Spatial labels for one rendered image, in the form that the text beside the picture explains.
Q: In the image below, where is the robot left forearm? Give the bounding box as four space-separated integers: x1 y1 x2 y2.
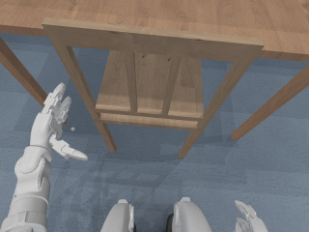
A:
0 145 53 232

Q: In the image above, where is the robot right hand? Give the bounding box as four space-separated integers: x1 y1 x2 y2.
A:
234 200 268 232

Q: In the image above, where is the chair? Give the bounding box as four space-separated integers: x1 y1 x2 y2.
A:
42 17 265 159

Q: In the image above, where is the table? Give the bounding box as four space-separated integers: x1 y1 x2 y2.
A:
0 0 309 140

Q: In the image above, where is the robot thigh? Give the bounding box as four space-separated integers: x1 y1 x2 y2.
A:
100 203 134 232
173 201 212 232

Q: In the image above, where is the right robot thigh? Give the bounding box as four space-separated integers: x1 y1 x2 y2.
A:
173 201 212 232

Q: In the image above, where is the robot left hand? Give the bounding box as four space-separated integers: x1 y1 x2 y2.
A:
30 82 88 160

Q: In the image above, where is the left robot thigh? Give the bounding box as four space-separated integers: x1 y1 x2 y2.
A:
100 203 134 232

